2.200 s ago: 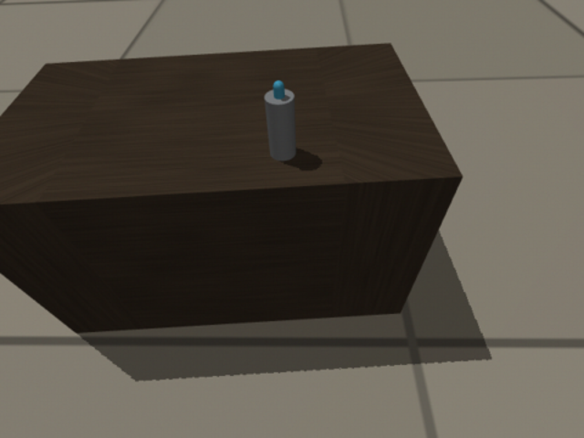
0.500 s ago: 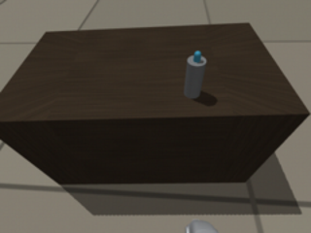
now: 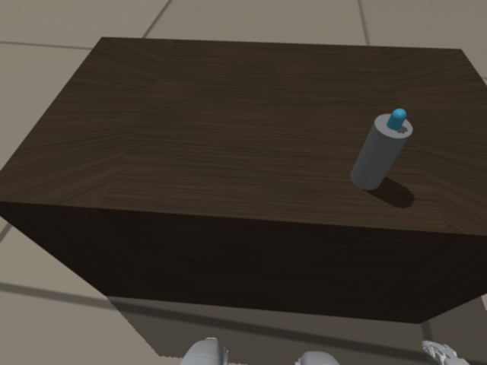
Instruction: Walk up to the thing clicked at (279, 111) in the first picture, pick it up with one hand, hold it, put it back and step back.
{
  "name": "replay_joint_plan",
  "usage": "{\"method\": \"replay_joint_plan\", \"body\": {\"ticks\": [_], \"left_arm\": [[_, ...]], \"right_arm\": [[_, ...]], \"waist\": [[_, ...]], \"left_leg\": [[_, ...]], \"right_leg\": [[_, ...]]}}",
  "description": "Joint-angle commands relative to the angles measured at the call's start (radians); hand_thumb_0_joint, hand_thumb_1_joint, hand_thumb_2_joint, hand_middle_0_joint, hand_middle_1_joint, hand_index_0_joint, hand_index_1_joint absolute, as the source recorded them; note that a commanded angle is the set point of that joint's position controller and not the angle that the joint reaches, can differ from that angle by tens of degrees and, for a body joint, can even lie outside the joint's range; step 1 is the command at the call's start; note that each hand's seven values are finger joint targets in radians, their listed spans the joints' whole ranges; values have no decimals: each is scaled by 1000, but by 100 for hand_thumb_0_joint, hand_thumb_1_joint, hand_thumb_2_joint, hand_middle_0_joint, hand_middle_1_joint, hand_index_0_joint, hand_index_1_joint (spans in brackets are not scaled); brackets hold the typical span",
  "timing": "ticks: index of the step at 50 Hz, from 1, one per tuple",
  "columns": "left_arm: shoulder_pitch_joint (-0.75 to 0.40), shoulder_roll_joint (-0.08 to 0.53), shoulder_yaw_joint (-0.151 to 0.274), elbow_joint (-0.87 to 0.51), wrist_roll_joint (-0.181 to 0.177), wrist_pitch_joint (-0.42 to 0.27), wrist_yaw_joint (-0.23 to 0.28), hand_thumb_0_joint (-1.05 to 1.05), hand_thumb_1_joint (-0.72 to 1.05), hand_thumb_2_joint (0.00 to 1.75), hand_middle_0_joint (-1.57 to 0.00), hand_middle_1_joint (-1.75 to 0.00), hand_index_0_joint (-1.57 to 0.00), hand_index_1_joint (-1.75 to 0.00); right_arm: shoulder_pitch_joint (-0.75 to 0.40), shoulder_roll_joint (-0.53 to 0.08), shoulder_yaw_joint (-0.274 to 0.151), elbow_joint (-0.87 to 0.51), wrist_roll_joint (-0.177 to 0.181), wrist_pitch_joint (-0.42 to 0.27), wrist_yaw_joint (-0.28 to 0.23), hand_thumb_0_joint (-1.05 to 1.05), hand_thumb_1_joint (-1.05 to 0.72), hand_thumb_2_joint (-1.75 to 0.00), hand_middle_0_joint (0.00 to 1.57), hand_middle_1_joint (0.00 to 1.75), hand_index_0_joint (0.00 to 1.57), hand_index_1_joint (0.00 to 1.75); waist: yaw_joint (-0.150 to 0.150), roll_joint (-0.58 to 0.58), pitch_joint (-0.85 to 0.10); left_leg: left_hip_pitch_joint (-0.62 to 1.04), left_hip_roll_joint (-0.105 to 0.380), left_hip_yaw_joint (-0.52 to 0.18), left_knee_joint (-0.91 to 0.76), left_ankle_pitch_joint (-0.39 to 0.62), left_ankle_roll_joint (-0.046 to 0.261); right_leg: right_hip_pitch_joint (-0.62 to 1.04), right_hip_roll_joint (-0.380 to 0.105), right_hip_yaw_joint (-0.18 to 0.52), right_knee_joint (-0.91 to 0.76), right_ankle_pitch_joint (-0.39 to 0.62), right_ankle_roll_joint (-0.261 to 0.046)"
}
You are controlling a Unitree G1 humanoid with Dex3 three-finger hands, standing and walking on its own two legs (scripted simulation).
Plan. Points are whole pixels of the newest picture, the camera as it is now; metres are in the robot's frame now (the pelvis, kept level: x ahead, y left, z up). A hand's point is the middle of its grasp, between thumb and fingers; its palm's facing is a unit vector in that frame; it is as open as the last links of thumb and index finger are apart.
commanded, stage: walk up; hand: right
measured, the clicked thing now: (381, 148) +0.50 -0.22 +0.05
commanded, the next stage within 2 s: stand in 1.64 s
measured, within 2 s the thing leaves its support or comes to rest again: neither
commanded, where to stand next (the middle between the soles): +0.07 -0.04 m, yaw -2 degrees
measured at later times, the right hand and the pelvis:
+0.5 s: hand out of the picture +0.06 -0.29 -0.14, palm faces -0.01 +0.91 -0.42, open 7.4 cm; pelvis +0.00 -0.01 +0.00, yaw -2 degrees
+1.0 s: hand out of the picture +0.06 -0.29 -0.12, palm faces -0.01 +0.94 -0.35, open 7.4 cm; pelvis +0.00 -0.03 +0.03, yaw -2 degrees
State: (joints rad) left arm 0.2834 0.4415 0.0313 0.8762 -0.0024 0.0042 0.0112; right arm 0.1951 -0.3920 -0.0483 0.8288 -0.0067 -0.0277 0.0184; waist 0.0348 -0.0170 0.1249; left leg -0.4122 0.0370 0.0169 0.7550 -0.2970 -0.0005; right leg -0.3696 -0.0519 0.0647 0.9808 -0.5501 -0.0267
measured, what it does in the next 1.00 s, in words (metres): steps on the spot: right foot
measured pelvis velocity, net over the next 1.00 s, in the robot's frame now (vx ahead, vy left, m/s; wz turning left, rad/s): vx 0.00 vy -0.03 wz -0.03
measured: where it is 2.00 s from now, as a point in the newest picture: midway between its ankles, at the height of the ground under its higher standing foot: outside the picture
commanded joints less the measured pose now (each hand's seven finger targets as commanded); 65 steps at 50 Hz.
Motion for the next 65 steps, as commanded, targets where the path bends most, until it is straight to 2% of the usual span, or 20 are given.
{"method": "replay_joint_plan", "body": {"ticks": [1, 7, 10, 11, 12, 13, 15, 17, 18, 19, 20, 21, 23, 25, 26, 28, 29, 33, 57, 65], "left_arm": [[70, 186, 57, -17, -5, -14, 11, 0, 90, 90, -20, -30, -20, -30], [31, 157, 71, -12, 20, 1, -9, 0, 90, 90, -20, -30, -20, -30], [64, 170, 85, 2, 38, -10, -9, 0, 90, 90, -20, -30, -20, -30], [50, 234, 103, -10, 51, -19, -6, 0, 90, 90, -20, -30, -20, -30], [-55, 288, 106, -42, 37, -19, -12, 0, 90, 90, -20, -30, -20, -30], [-114, 274, 98, -68, 37, -21, -17, 0, 90, 90, -20, -30, -20, -30], [-121, 214, 77, -71, 34, -19, -11, 0, 90, 90, -20, -30, -20, -30], [-154, 200, 68, -69, 28, -18, -11, 0, 90, 90, -20, -30, -20, -30], [-163, 175, 63, -76, 23, -14, -12, 0, 90, 90, -20, -30, -20, -30], [-146, 141, 55, -85, 17, -7, -12, 0, 90, 90, -20, -30, -20, -30], [-117, 148, 60, -66, 9, 6, -8, 0, 90, 90, -20, -30, -20, -30], [-124, 157, 62, -57, 12, 7, -4, 0, 90, 90, -20, -30, -20, -30], [-108, 151, 69, -38, 9, 2, -10, 0, 90, 90, -20, -30, -20, -30], [-52, 143, 71, -1, 9, -10, -15, 0, 90, 90, -20, -30, -20, -30], [-48, 161, 74, 13, 16, -17, -15, 0, 90, 90, -20, -30, -20, -30], [-138, 225, 76, -5, 20, -29, -17, 0, 90, 90, -20, -30, -20, -30], [-203, 227, 68, -10, 18, -29, -20, 0, 90, 90, -20, -30, -20, -30], [-252, 166, 46, 19, 15, -15, -23, 0, 90, 90, -20, -30, -20, -30], [-275, 116, 27, 191, 4, -12, -27, 0, 90, 90, -20, -30, -20, -30], [-263, 118, 27, 207, 6, -17, -21, 0, 90, 90, -20, -30, -20, -30]], "right_arm": [[4, -303, -76, -52, -4, -26, -45, 0, -90, -90, 20, 30, 20, 30], [-13, -303, -68, -54, -4, -20, -52, 0, -90, -90, 20, 30, 20, 30], [-55, -269, -50, -58, 7, -10, -53, 0, -90, -90, 20, 30, 20, 30], [-41, -214, -37, -64, 17, -5, -54, 0, -90, -90, 20, 30, 20, 30], [-75, -189, -33, -61, 19, -3, -62, 0, -90, -90, 20, 30, 20, 30], [-60, -218, -46, -29, 11, -3, -69, 0, -90, -90, 20, 30, 20, 30], [-48, -215, -42, -8, 19, -12, -61, 0, -90, -90, 20, 30, 20, 30], [39, -188, -32, 36, 18, -34, -56, 0, -90, -90, 20, 30, 20, 30], [72, -228, -46, 53, 4, -45, -57, 0, -90, -90, 20, 30, 20, 30], [80, -279, -55, 45, -14, -54, -60, 0, -90, -90, 20, 30, 20, 30], [52, -324, -60, 42, 0, -56, -57, 0, -90, -90, 20, 30, 20, 30], [36, -331, -68, 39, -4, -56, -56, 0, -90, -90, 20, 30, 20, 30], [-29, -309, -49, 25, -10, -55, -64, 0, -90, -90, 20, 30, 20, 30], [-90, -283, -33, 27, -4, -44, -59, 0, -90, -90, 20, 30, 20, 30], [-102, -246, -21, 29, -2, -37, -54, 0, -90, -90, 20, 30, 20, 30], [-38, -191, -6, 49, 5, -23, -47, 0, -90, -90, 20, 30, 20, 30], [-38, -206, -17, 81, 4, -19, -46, 0, -90, -90, 20, 30, 20, 30], [-43, -222, -14, 124, -1, -33, -31, 0, -90, -90, 20, 30, 20, 30], [-158, -190, 12, 239, -4, -29, -32, 0, -90, -90, 20, 30, 20, 30], [-166, -184, 6, 245, -1, -27, -32, 0, -90, -90, 20, 30, 20, 30]], "waist": [[-21, 223, -116], [-29, 217, -191], [19, 144, -195], [11, -39, -171], [-19, -156, -126], [-25, -158, -121], [-35, -122, -106], [-71, -148, -150], [-78, -82, -186], [-65, 25, -206], [-48, 98, -220], [-51, 131, -209], [-16, 135, -180], [28, 138, -162], [26, 94, -165], [-34, -37, -158], [-50, -53, -139], [-49, -51, -98], [-30, 25, -145], [-34, 18, -191]], "left_leg": [[99, 260, -284, -273, 295, 213], [141, 259, -262, -209, 394, 216], [37, 205, -191, -95, 316, 138], [-61, 120, -115, 53, 209, 74], [-59, -25, 28, 125, -101, 30], [7, -8, -4, 198, -252, 28], [-5, -25, 1, 141, -231, 40], [152, 0, 1, -130, 78, 48], [243, 73, -115, -179, 260, 83], [278, 201, -337, -246, 333, 143], [272, 317, -450, -246, 431, 263], [250, 352, -486, -271, 464, 296], [178, 292, -379, -244, 431, 257], [44, 181, -213, -190, 316, 142], [2, 120, -145, -144, 238, 86], [18, -2, -34, -47, -52, 18], [140, -1, -23, -44, -125, 17], [150, 67, -149, -275, -6, 55], [245, 86, -109, -448, 138, 18], [298, 92, -89, -434, 304, 18]], "right_leg": [[-80, -14, -12, 24, 16, -13], [4, 20, -86, -136, 59, -8], [161, 17, -63, -400, 257, -35], [176, -121, 168, -506, 323, -83], [66, -260, 331, -555, 378, -204], [14, -299, 345, -518, 495, -262], [65, -206, 180, -438, 679, -222], [59, -139, 81, -331, 731, -126], [8, -85, 28, -228, 672, -68], [-55, -11, -25, -110, 500, -18], [-60, 21, -31, -88, 106, -4], [-63, 9, -8, -44, -40, -7], [-9, -7, -6, -96, -9, -20], [157, 0, -44, -337, 258, -34], [217, -22, 0, -423, 364, -47], [132, -224, 272, -554, 301, -156], [9, -238, 269, -561, 256, -177], [28, -58, 56, -505, 208, -37], [223, -63, 9, -682, 368, -3], [267, -77, -6, -688, 492, 8]]}}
